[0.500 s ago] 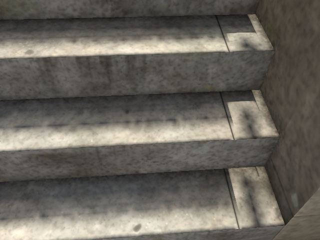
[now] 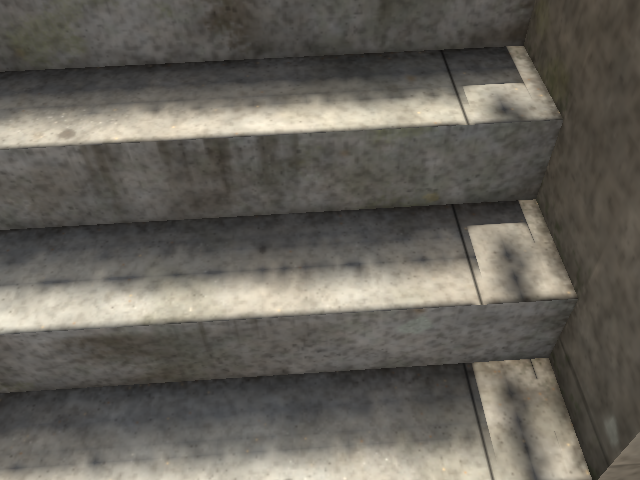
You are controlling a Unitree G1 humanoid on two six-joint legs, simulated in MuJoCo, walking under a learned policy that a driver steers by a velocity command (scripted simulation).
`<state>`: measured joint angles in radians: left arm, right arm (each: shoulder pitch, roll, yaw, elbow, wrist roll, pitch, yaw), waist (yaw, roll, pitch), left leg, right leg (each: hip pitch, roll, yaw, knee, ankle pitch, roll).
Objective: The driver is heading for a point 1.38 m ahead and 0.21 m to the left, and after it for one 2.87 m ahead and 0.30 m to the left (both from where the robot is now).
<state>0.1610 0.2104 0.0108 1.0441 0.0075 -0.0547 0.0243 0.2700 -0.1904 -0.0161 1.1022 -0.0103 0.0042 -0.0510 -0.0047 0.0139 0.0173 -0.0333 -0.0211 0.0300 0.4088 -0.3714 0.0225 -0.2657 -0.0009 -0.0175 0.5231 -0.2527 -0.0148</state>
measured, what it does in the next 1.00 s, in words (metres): stands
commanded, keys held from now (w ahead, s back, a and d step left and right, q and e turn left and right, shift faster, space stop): no key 0.98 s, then w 0.02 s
